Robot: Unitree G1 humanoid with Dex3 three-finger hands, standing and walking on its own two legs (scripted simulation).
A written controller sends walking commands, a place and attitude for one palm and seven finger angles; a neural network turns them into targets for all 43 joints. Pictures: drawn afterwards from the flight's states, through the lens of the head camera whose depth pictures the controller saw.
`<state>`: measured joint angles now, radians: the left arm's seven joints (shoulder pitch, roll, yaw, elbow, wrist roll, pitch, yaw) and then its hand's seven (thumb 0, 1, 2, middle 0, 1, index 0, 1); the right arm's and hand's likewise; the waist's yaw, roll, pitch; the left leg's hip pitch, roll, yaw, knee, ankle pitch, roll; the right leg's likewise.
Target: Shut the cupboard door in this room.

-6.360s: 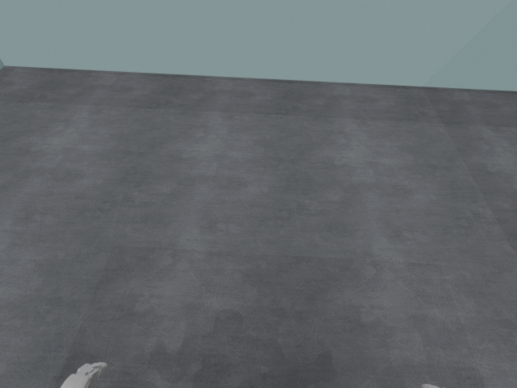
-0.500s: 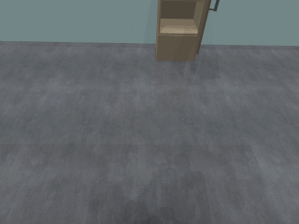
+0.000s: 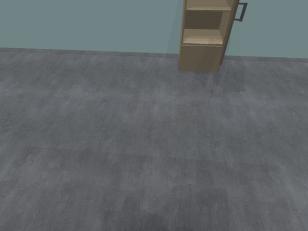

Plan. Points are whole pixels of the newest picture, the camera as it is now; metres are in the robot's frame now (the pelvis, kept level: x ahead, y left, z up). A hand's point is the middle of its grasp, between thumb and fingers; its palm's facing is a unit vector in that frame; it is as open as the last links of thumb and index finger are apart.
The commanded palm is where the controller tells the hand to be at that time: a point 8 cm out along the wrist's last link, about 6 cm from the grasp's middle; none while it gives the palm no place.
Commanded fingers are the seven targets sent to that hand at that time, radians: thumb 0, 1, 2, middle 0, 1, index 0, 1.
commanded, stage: turn or walk to find it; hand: left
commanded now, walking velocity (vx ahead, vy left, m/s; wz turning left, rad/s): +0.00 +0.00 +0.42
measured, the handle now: (240, 11) +1.56 -0.55 +0.01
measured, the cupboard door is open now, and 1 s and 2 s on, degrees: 78 78 78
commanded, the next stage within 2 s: none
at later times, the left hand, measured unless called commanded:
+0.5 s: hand out of the picture +0.05 +0.24 -0.16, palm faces +0.21 -0.94 -0.26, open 7.4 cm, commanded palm none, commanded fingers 0.00 0.90 0.90 -0.20 -0.30 -0.20 -0.30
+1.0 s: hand out of the picture -0.05 +0.15 -0.16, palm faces +0.44 -0.86 -0.25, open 7.4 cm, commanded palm none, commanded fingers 0.00 0.90 0.90 -0.20 -0.30 -0.20 -0.30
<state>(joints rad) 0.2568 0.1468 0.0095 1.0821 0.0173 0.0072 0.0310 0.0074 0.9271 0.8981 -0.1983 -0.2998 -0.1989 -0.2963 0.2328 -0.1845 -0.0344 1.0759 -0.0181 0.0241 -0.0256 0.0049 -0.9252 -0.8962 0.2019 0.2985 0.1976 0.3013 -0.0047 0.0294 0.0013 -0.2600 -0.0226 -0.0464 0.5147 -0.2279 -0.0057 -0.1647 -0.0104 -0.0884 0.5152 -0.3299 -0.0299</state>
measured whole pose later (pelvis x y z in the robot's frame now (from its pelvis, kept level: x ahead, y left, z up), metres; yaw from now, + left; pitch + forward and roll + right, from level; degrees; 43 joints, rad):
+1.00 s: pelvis +0.00 -0.04 +0.00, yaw +27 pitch +0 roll +2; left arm 0.26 0.17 0.02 0.95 0.03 0.00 0.02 0.01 0.91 0.90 -0.20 -0.30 -0.20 -0.30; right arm 0.19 -0.26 -0.08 1.00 -0.02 0.08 0.01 0.00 -0.91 -0.90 0.20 0.30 0.19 0.30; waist 0.00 0.01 0.08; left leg -0.43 0.04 0.00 0.99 -0.42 -0.07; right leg -0.20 -0.10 -0.22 0.51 -0.30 -0.03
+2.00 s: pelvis -0.02 -0.09 +0.01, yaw +52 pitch -1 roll +2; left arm 0.24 0.16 0.03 0.94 0.03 0.01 0.02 0.01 0.91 0.90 -0.20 -0.30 -0.20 -0.30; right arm 0.25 -0.26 -0.09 1.02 -0.03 0.09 0.01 0.00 -0.91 -0.90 0.20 0.30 0.19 0.30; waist -0.01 0.03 0.07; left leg -0.44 0.05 -0.03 1.08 -0.37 -0.08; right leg -0.21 -0.10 -0.23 0.49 -0.26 -0.05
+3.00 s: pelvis -0.03 -0.15 +0.01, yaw +78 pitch -1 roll +3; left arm 0.21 0.16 0.03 0.93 0.02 0.01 0.02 0.01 0.91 0.90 -0.20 -0.30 -0.20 -0.30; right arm 0.26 -0.26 -0.09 1.02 -0.03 0.09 0.01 0.00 -0.91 -0.90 0.20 0.30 0.20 0.30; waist -0.02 0.03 0.07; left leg -0.46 0.04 -0.04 1.13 -0.35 -0.08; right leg -0.20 -0.09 -0.22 0.49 -0.27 -0.05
